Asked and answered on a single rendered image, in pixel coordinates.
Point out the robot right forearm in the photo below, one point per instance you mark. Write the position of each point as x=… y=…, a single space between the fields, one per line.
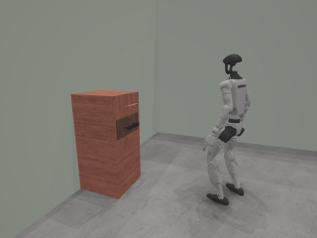
x=243 y=114

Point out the robot left forearm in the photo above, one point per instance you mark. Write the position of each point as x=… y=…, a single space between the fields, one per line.
x=219 y=125

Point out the robot left hand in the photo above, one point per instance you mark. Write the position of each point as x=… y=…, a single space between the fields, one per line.
x=211 y=141

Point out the robot left upper arm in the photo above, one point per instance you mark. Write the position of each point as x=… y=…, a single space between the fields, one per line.
x=225 y=88

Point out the cabinet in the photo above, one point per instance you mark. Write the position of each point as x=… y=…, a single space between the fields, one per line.
x=106 y=166

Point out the handle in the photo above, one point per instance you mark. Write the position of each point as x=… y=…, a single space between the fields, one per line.
x=132 y=106
x=134 y=125

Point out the drawer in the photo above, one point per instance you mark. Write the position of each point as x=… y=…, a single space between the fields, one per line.
x=122 y=132

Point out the robot right upper arm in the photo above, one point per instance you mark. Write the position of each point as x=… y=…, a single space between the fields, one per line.
x=248 y=98

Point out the right robot shin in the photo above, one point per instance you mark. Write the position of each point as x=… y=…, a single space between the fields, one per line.
x=232 y=168

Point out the robot right thigh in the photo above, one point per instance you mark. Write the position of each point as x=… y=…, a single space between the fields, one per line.
x=228 y=155

